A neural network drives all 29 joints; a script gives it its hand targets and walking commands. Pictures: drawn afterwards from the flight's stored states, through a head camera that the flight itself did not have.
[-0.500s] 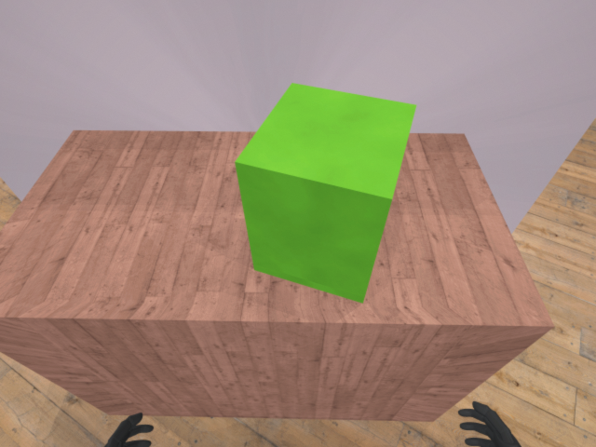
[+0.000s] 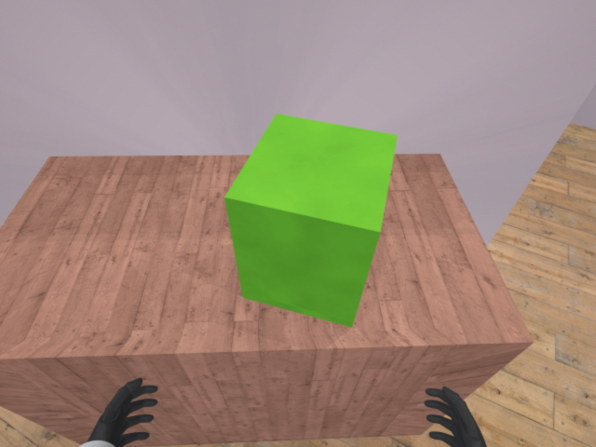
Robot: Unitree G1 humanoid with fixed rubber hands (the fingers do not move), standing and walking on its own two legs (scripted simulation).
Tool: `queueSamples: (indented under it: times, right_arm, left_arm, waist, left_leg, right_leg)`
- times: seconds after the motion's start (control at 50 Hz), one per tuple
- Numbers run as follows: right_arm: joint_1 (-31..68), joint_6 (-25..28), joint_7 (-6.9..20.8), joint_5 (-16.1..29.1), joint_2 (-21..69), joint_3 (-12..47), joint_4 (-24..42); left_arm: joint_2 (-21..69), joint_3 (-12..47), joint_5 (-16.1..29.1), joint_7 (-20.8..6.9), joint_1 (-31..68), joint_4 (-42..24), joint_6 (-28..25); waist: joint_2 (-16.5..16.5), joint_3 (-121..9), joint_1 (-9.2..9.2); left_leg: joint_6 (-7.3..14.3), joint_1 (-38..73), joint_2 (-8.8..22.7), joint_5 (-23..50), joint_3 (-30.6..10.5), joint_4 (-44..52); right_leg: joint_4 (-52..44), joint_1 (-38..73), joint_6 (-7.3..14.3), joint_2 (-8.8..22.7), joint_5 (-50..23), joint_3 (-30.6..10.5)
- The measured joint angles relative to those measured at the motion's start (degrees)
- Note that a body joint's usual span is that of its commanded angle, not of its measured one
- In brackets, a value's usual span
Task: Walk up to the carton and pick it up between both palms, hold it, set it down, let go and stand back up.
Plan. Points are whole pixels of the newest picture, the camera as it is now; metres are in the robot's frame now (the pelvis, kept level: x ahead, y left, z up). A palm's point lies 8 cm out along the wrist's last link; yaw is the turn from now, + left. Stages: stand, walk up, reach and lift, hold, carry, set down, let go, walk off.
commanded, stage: reach and lift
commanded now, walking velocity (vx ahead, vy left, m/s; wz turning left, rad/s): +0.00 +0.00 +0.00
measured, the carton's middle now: (314, 222) +0.46 +0.01 +0.03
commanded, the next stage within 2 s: none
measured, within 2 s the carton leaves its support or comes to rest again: neither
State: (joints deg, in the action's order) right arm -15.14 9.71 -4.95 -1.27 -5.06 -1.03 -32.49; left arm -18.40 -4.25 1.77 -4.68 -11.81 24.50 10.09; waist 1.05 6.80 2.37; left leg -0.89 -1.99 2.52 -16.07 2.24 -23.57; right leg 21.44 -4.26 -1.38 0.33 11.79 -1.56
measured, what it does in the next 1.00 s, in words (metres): stands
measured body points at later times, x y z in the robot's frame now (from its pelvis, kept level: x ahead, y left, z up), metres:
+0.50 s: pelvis +0.01 +0.03 +0.00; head +0.01 +0.04 +0.45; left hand +0.19 +0.28 -0.03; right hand +0.19 -0.16 -0.04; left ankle -0.03 +0.12 -0.74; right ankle +0.01 -0.14 -0.74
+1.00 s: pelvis +0.01 +0.03 -0.01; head +0.02 +0.05 +0.44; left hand +0.25 +0.29 +0.01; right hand +0.23 -0.13 +0.00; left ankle -0.03 +0.12 -0.74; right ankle +0.01 -0.14 -0.74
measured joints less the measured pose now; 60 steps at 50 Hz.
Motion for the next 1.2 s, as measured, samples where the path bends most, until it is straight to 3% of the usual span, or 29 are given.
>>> queueSamples:
  times: [0.3, 0.62, 0.96, 1.2]
  right_arm:
    - [-2.0, 3.3, -2.7, 3.8, 0.6, -0.3, 5.3]
    - [-3.9, 2.2, -9.0, 4.9, 5.7, 1.9, 14.9]
    - [-0.8, 0.9, -17.6, 6.3, 10.5, 5.2, 21.6]
    - [6.2, 2.1, -20.0, 7.3, 10.2, 4.6, 19.7]
  left_arm:
    - [0.1, 3.0, 3.2, -2.7, -3.3, -5.2, -5.7]
    - [-4.1, 4.2, 8.3, -5.9, -2.4, -9.9, -9.9]
    - [-8.3, 3.8, 12.0, -8.9, 5.4, -11.5, -9.7]
    - [-8.2, 4.3, 12.5, -8.3, 11.3, -12.7, -6.9]
  waist:
    - [-1.3, -0.9, 0.30]
    - [-2.1, 0.2, 0.53]
    - [-1.4, 0.5, 0.24]
    - [-1.3, 1.3, -0.21]
  left_leg:
    - [1.3, 2.9, -0.7, -1.3, 1.0, 0.8]
    - [1.6, 2.0, -0.6, -2.0, 0.4, -1.5]
    - [1.4, -1.7, 0.3, -4.8, -0.8, -7.4]
    - [1.8, -2.8, 0.2, -5.2, -1.2, -8.4]
  right_leg:
    - [-4.9, 4.6, -0.9, 0.7, -1.2, -0.9]
    - [-3.7, 4.4, -1.1, 0.7, -0.8, -0.3]
    - [0.4, 1.9, -1.3, -0.1, 1.3, 0.8]
    - [-0.9, 1.9, -1.3, 0.0, 0.5, 1.1]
